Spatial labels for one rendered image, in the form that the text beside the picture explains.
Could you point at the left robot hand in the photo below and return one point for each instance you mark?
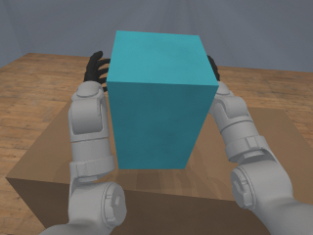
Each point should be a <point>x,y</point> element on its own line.
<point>92,70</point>

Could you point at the pedestal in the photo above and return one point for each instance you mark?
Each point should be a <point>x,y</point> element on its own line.
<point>195,200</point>

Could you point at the carton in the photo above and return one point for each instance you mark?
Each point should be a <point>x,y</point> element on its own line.
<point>160,88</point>

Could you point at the robot left upper arm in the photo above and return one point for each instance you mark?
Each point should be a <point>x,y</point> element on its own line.
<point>94,209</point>

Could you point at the right robot hand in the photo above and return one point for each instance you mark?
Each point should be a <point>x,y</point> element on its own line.
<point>214,68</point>

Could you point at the right robot forearm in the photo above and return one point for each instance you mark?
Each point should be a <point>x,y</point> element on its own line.
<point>243,143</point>

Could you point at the robot right upper arm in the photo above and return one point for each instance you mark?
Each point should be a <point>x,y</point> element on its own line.
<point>264,188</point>

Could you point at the left robot forearm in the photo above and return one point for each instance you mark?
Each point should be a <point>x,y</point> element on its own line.
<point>88,127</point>

